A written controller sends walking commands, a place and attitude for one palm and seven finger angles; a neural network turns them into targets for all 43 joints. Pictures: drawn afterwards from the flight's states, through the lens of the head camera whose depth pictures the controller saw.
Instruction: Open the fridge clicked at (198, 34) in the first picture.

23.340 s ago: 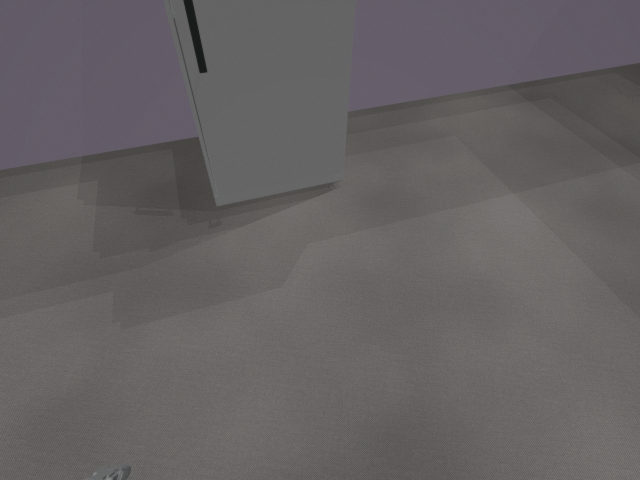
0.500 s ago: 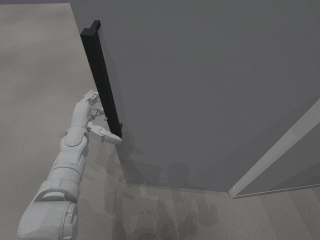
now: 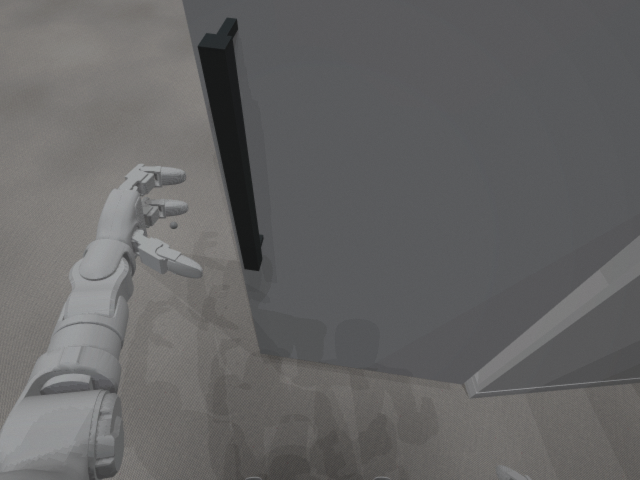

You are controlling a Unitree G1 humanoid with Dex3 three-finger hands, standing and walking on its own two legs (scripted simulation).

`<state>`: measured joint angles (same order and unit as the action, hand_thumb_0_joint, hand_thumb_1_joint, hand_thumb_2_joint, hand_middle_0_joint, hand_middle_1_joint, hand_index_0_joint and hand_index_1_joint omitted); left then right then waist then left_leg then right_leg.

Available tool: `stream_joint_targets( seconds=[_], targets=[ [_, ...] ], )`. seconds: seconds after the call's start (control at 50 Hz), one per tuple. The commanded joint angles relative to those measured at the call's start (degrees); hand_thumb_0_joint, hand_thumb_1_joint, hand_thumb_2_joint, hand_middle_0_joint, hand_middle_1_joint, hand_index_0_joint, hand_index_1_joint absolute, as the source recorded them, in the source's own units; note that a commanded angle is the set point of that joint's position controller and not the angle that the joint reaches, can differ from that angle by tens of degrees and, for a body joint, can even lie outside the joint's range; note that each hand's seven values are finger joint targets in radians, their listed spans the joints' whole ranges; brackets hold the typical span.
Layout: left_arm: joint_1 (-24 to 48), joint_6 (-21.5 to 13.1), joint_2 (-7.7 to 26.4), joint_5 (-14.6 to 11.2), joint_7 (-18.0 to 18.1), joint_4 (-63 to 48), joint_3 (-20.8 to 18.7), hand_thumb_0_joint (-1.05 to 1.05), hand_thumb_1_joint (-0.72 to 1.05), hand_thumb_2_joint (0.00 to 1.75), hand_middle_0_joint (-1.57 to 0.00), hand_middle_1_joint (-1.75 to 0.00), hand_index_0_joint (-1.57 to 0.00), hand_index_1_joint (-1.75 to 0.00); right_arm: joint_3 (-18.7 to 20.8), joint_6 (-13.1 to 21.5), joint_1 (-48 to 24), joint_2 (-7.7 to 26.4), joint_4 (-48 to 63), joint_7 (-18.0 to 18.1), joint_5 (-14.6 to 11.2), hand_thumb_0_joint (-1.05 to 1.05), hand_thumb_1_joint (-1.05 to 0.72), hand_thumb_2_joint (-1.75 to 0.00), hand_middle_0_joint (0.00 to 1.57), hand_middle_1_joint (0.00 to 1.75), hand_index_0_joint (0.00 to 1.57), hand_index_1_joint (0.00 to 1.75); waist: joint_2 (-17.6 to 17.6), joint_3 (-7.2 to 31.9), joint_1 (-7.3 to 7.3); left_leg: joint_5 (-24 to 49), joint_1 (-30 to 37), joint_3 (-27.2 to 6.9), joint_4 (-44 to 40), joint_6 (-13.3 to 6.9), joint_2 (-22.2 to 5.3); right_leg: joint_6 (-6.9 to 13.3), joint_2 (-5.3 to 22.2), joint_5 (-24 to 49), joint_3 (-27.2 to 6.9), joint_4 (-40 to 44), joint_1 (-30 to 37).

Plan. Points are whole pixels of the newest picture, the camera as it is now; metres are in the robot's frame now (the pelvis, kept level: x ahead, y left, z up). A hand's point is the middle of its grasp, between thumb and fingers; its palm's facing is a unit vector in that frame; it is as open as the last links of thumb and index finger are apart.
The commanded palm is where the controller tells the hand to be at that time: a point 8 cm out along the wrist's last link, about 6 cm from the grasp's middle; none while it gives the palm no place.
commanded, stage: slip the hand off the handle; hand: left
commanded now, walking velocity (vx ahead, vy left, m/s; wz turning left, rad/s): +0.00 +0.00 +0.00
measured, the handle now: (244, 174) +0.47 +0.11 +0.11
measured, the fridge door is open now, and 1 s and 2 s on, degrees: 77 77 77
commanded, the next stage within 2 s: draw the hand back to the body in 0.72 s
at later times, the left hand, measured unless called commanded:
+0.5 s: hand (151, 275) +0.35 +0.21 +0.06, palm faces +0.04 -0.99 -0.13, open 14.7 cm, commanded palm +0.31 +0.26 +0.07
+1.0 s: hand (122, 303) +0.29 +0.22 +0.09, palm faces -0.04 -1.00 -0.01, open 14.7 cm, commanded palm +0.25 +0.27 +0.09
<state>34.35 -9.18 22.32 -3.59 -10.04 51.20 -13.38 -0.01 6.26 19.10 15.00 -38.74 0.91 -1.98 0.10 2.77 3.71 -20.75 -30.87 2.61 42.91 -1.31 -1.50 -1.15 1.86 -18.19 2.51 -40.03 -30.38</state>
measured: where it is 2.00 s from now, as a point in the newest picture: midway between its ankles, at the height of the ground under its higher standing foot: outside the picture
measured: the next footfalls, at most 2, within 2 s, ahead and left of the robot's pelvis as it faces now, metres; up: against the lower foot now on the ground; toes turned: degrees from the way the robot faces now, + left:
none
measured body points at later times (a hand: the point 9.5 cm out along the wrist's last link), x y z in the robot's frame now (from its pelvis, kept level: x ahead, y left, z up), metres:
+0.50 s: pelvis +0.00 -0.01 +0.00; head +0.03 -0.01 +0.45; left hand +0.34 +0.26 +0.07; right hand +0.13 -0.27 -0.09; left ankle +0.01 +0.10 -0.71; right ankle +0.02 -0.14 -0.71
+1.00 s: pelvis +0.00 -0.02 +0.00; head +0.02 -0.01 +0.45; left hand +0.29 +0.27 +0.10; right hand +0.17 -0.26 -0.08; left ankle +0.01 +0.10 -0.71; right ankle +0.02 -0.14 -0.71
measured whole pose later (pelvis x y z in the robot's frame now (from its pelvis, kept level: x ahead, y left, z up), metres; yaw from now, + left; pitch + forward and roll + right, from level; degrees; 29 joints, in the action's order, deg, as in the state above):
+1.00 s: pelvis +0.00 -0.02 +0.00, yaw +2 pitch +3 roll -1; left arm 6.4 -13.4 20.1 -18.2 -25.6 21.3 -16.8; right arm -3.1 13.5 12.3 14.9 -38.1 5.7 -1.9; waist -0.6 1.4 -0.9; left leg -21.0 -25.2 0.2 43.1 0.2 -2.0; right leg 0.3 1.3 -19.5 4.7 -40.6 -24.1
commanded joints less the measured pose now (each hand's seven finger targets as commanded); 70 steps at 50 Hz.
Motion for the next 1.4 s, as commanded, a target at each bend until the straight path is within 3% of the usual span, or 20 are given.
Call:
stream_joint_targets(
  seconds=[0.0, 0.1, 0.14, 0.24, 0.28, 0.32, 0.5, 0.7, 0.82, 0.84, 0.86, 0.9, 0.94, 1.0, 1.06, 1.18, 1.32, 1.34, 1.36, 1.38],
  targets=[
    [24.66, -3.54, 15.74, -0.69, -0.51, -9.59, -4.76, 0.0, -0.55, 0.2, -0.25, -1.15, -0.25, -1.15, 3.39, 1.54, 3.96, 10.37, 4.91, 1.03, -0.17, 0.0, -0.9, -0.9, 0.2, 0.3, 0.2, 0.3, -2.26, 17.64, 0.92, 15.74, 10.91, -4.15, -6.03, 0.76, 1.16, 2.51, -3.77, 11.56, -0.05, 3.4, 4.59],
    [12.78, -3.45, 14.11, -2.35, -2.78, -15.62, -4.81, 0.0, -0.55, 0.2, -0.25, -1.15, -0.25, -1.15, 3.69, 1.76, 3.05, 9.87, 7.6, 0.57, -0.43, 0.0, -0.9, -0.9, 0.2, 0.3, 0.2, 0.3, -4.29, 21.83, -1.63, 20.3, 12.05, -3.1, -5.51, 0.5, 1.32, 2.6, -3.72, 15.48, -0.54, 3.08, 8.79],
    [8.49, -2.85, 14.61, -3.07, -3.21, -16.6, -5.8, 0.0, -0.55, 0.2, -0.25, -1.15, -0.25, -1.15, 3.6, 1.73, 2.66, 9.89, 8.18, 0.61, -0.55, 0.0, -0.9, -0.9, 0.2, 0.3, 0.2, 0.3, -1.12, 19.57, -1.71, 19.74, 9.51, -2.87, -5.78, 0.12, 1.43, 2.45, -3.77, 16.12, -0.56, 3.31, 10.38],
    [5.28, -1.99, 14.56, -3.93, -2.45, -27.84, -5.73, 0.0, -0.55, 0.2, -0.25, -1.15, -0.25, -1.15, 3.44, 2.38, 0.27, 9.45, 9.63, 1.14, -0.69, 0.0, -0.9, -0.9, 0.2, 0.3, 0.2, 0.3, -4.24, 18.94, -1.91, 17.93, 10.69, -2.48, -6.53, -0.09, 1.66, 2.32, -3.68, 15.4, -0.85, 3.92, 11.21],
    [2.1, -1.88, 11.74, -4.52, -2.11, -30.47, -3.8, 0.0, -0.55, 0.2, -0.25, -1.15, -0.25, -1.15, 3.19, 3.06, -0.69, 8.92, 9.7, 1.31, -0.77, 0.0, -0.9, -0.9, 0.2, 0.3, 0.2, 0.3, -3.38, 17.89, -1.66, 17.36, 11.07, -2.51, -6.88, -0.06, 1.55, 2.14, -3.71, 15.07, -0.7, 4.4, 11.15],
    [1.86, -1.78, 14.08, -4.74, -1.78, -31.31, -5.83, 0.0, -0.55, 0.2, -0.25, -1.15, -0.25, -1.15, 3.12, 3.42, -1.27, 9.27, 8.91, 1.81, -0.64, 0.0, -0.9, -0.9, 0.2, 0.3, 0.2, 0.3, -2.91, 16.34, -1.53, 15.15, 10.44, -2.54, -7.1, -0.09, 1.65, 2.14, -3.68, 13.94, -0.88, 4.83, 10.97],
    [-9.54, -0.02, 10.28, -6.16, -3.74, -36.1, -3.54, 0.0, -0.55, 0.2, -0.25, -1.15, -0.25, -1.15, 2.08, 5.45, -5.74, 8.49, 9.93, 2.83, -0.92, 0.0, -0.9, -0.9, 0.2, 0.3, 0.2, 0.3, -3.22, 12.75, -2.72, 13.93, 10.99, -2.4, -7.98, 0.04, 2.01, 2.24, -3.01, 13.17, -0.72, 5.78, 12.15],
    [-15.82, 0.87, 10.44, -6.99, -4.9, -43.32, -4.72, 0.0, -0.55, 0.2, -0.25, -1.15, -0.25, -1.15, 1.39, 7.45, -8.93, 8.14, 10.96, 3.59, -0.45, 0.0, -0.9, -0.9, 0.2, 0.3, 0.2, 0.3, -1.76, 11.29, -3.67, 11.71, 11.1, -2.58, -7.72, 0.03, 2.47, 2.13, -2.55, 10.83, -0.93, 6.3, 12.56],
    [-9.08, 0.45, 11.0, -7.08, -5.71, -42.37, -4.16, 0.0, -0.55, 0.2, -0.25, -1.15, -0.25, -1.15, 0.76, 8.2, -9.46, 8.21, 9.16, 4.8, -0.33, 0.0, -0.9, -0.9, 0.2, 0.3, 0.2, 0.3, -2.65, 9.48, -2.2, 8.89, 10.7, -3.14, -7.75, 0.13, 2.39, 2.18, -2.38, 6.93, -1.14, 7.22, 10.73],
    [-3.6, -5.08, 4.88, -16.59, -10.38, -48.1, -4.34, 0.0, -0.55, 0.2, -0.25, -1.15, -0.25, -1.15, 0.35, 9.53, -9.93, 8.04, 8.78, 5.52, -0.23, 0.0, -0.9, -0.9, 0.2, 0.3, 0.2, 0.3, -1.22, 10.52, -1.03, 9.95, 11.71, -3.73, -6.18, 0.52, 2.92, 2.73, -2.52, 8.2, -1.87, 7.16, 11.94],
    [-6.16, -7.72, 11.04, -17.1, -12.97, -45.68, -8.12, 0.0, -0.55, 0.2, -0.25, -1.15, -0.25, -1.15, 0.64, 10.23, -10.12, 8.55, 8.02, 5.88, -0.24, 0.0, -0.9, -0.9, 0.2, 0.3, 0.2, 0.3, -1.21, 13.28, -2.92, 10.46, 11.53, -3.75, -5.59, 0.73, 2.62, 2.94, -2.23, 8.77, -3.26, 6.59, 13.96],
    [-10.31, -10.23, 10.18, -17.41, -16.55, -43.96, -6.92, 0.0, -0.55, 0.2, -0.25, -1.15, -0.25, -1.15, 0.21, 11.03, -10.43, 8.19, 8.53, 5.91, -0.06, 0.0, -0.9, -0.9, 0.2, 0.3, 0.2, 0.3, -4.62, 13.71, -3.64, 11.47, 10.83, -3.72, -5.55, 0.78, 2.68, 2.93, -2.06, 10.11, -3.04, 4.99, 13.6],
    [-18.09, -7.99, 13.41, -15.85, -16.56, -38.32, -10.47, 0.0, -0.55, 0.2, -0.25, -1.15, -0.25, -1.15, 0.53, 10.57, -9.72, 8.76, 8.5, 5.62, -0.09, 0.0, -0.9, -0.9, 0.2, 0.3, 0.2, 0.3, -4.14, 12.3, -5.05, 11.64, 9.02, -3.78, -5.93, 0.87, 2.57, 2.85, -2.18, 9.94, -2.29, 4.3, 13.58],
    [-23.42, -2.66, 11.55, -16.19, -16.7, -41.16, -9.77, 0.0, -0.55, 0.2, -0.25, -1.15, -0.25, -1.15, 0.55, 10.28, -10.68, 8.4, 11.38, 4.96, -0.74, 0.0, -0.9, -0.9, 0.2, 0.3, 0.2, 0.3, -3.26, 11.67, -5.82, 11.85, 8.44, -3.44, -6.71, 0.57, 2.52, 2.44, -1.76, 10.66, -1.71, 4.28, 14.07],
    [-24.33, -0.84, 13.52, -17.36, -15.99, -49.44, -12.23, 0.0, -0.55, 0.2, -0.25, -1.15, -0.25, -1.15, 0.68, 10.75, -10.71, 8.43, 13.04, 5.05, -0.81, 0.0, -0.9, -0.9, 0.2, 0.3, 0.2, 0.3, -2.35, 13.57, -5.87, 14.05, 10.04, -3.62, -6.91, 0.37, 2.2, 2.19, -2.08, 12.55, -1.39, 4.49, 15.47],
    [-26.68, -1.13, 10.55, -18.06, -14.17, -56.17, -10.21, 0.0, -0.55, 0.2, -0.25, -1.15, -0.25, -1.15, 0.46, 12.9, -10.53, 8.48, 11.92, 5.75, -0.73, 0.0, -0.9, -0.9, 0.2, 0.3, 0.2, 0.3, -3.01, 9.51, -4.66, 12.99, 12.48, -4.28, -8.48, 0.65, 1.67, 1.97, -3.11, 10.43, -0.39, 6.45, 13.81],
    [-29.41, 3.12, 11.19, -17.82, -14.14, -60.3, -10.66, 0.0, -0.37, 0.29, -0.24, -1.04, -0.24, -1.04, -0.29, 13.49, -12.38, 8.25, 11.66, 6.77, -1.08, 0.0, -0.9, -0.9, 0.2, 0.3, 0.2, 0.3, -5.12, 6.56, -5.64, 9.5, 14.04, -4.73, -11.33, 0.73, 1.61, 2.09, -3.11, 5.83, 0.19, 9.19, 14.87],
    [-26.62, 1.68, 16.31, -9.31, -1.33, -67.43, -14.11, 0.0, -0.33, 0.31, -0.24, -1.02, -0.24, -1.02, 0.16, 12.92, -13.82, 6.61, 10.28, 6.5, 1.3, 0.0, -0.9, -0.9, 0.2, 0.3, 0.2, 0.3, -3.67, 3.15, -8.16, 8.39, 13.17, -3.58, -13.11, 1.16, 1.31, 2.35, -1.96, 3.68, -1.55, 13.31, 15.1],
    [-31.73, 1.88, 7.76, -8.1, 4.3, -66.31, -8.88, 0.0, -0.3, 0.32, -0.24, -1.0, -0.24, -1.0, -0.3, 12.94, -14.55, 5.68, 9.68, 6.34, 1.78, 0.0, -0.9, -0.9, 0.2, 0.3, 0.2, 0.3, -3.95, 0.41, -6.57, 6.02, 13.65, -3.47, -14.65, 1.49, 1.09, 2.08, -1.72, 1.85, -0.49, 14.33, 14.2],
    [-35.52, 2.08, 4.99, -6.16, 8.12, -66.31, -6.42, 0.0, -0.26, 0.34, -0.24, -0.98, -0.24, -0.98, -0.25, 12.5, -13.97, 5.44, 8.75, 6.07, 1.81, 0.0, -0.9, -0.9, 0.2, 0.3, 0.2, 0.3, -3.45, -0.79, -6.5, 5.47, 14.14, -3.52, -15.81, 1.46, 0.81, 2.08, -1.74, 1.94, 0.0, 14.51, 15.19]
  ],
)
